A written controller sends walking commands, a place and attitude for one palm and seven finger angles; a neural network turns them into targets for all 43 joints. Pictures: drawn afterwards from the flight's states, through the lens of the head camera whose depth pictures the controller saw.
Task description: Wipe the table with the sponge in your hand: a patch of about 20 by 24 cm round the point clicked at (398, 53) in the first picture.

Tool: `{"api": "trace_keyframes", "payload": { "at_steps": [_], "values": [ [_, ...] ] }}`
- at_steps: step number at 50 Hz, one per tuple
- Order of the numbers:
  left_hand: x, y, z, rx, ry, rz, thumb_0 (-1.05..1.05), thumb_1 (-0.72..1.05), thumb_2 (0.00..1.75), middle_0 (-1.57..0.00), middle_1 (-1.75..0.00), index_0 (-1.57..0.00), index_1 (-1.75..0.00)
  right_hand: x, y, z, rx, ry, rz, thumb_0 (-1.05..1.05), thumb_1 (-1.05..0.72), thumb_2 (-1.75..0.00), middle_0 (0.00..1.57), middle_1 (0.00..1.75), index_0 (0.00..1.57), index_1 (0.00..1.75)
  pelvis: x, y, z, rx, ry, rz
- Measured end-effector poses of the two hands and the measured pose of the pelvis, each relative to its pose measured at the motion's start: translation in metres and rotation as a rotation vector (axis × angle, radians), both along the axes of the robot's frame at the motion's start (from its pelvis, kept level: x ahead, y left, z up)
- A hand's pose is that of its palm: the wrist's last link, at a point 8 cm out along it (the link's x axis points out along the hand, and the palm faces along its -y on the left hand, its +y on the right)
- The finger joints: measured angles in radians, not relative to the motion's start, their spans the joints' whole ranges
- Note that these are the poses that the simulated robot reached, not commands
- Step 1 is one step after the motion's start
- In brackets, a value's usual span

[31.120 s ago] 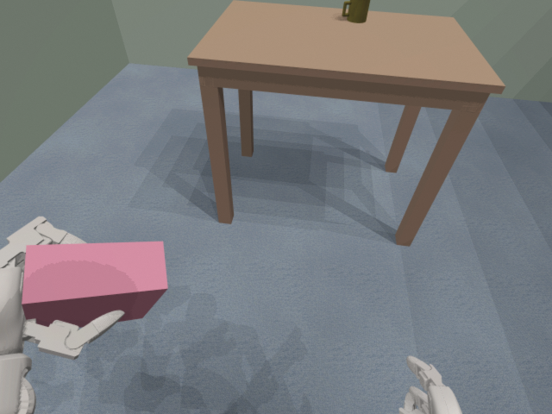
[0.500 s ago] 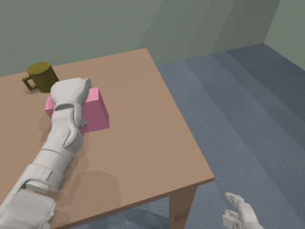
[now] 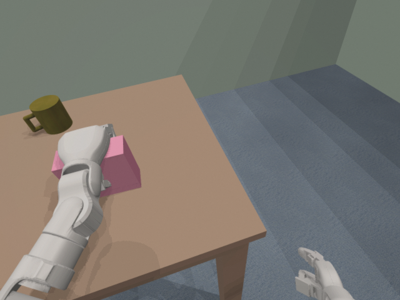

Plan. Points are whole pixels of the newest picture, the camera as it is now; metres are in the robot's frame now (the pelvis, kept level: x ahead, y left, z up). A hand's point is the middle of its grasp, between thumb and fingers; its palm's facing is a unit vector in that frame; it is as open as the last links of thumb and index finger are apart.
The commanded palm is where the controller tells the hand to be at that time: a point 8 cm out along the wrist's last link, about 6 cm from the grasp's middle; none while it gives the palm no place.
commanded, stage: wipe back along the middle lane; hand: left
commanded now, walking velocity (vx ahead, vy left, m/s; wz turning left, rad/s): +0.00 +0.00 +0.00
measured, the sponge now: (105, 175) +0.34 +0.25 +0.08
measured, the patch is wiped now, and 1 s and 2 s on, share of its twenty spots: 0.55 0.70 0.70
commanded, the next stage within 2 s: slide across to the third lane in 1.12 s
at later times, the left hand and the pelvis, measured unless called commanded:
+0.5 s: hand (95, 178) +0.30 +0.23 +0.13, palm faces +0.14 -0.07 -0.99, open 9.8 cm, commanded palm +0.25 +0.22 +0.15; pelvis -0.01 +0.00 +0.00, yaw -1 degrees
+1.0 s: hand (93, 195) +0.26 +0.22 +0.13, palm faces +0.21 -0.13 -0.97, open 9.8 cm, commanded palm +0.21 +0.20 +0.16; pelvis -0.01 +0.00 +0.00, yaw -1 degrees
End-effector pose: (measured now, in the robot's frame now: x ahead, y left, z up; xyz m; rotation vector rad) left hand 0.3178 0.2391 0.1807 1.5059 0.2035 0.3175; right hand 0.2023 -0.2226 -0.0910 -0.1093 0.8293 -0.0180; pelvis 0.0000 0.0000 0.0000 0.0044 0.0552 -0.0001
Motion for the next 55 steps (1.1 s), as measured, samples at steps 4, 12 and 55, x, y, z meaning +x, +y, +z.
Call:
{"api": "trace_keyframes", "payload": {
  "at_steps": [4, 12, 55],
  "values": [
    [-0.010, -0.004, -0.001, 0.005, -0.008, -0.004, 0.03, -0.48, 1.10, -0.70, -1.45, -0.73, -1.41, 0.002, 0.001, 0.003, 0.007, -0.023, 0.003, 0.01, -0.91, -0.90, 0.20, 0.30, 0.20, 0.29, -0.003, -0.001, 0.000, 0.001, -0.008, -0.001],
    [-0.023, -0.007, -0.002, -0.009, -0.026, 0.004, 0.03, -0.47, 1.09, -0.69, -1.46, -0.72, -1.42, 0.002, 0.006, 0.006, 0.020, -0.046, 0.008, 0.01, -0.91, -0.90, 0.20, 0.30, 0.20, 0.29, -0.007, -0.001, -0.001, 0.003, -0.019, -0.007],
    [-0.096, -0.021, 0.000, -0.114, -0.142, -0.027, 0.04, -0.46, 1.08, -0.67, -1.47, -0.73, -1.41, 0.022, 0.026, 0.023, 0.070, -0.135, 0.068, 0.01, -0.91, -0.90, 0.20, 0.30, 0.20, 0.29, -0.009, 0.001, -0.003, 0.001, -0.047, -0.026]
  ]
}}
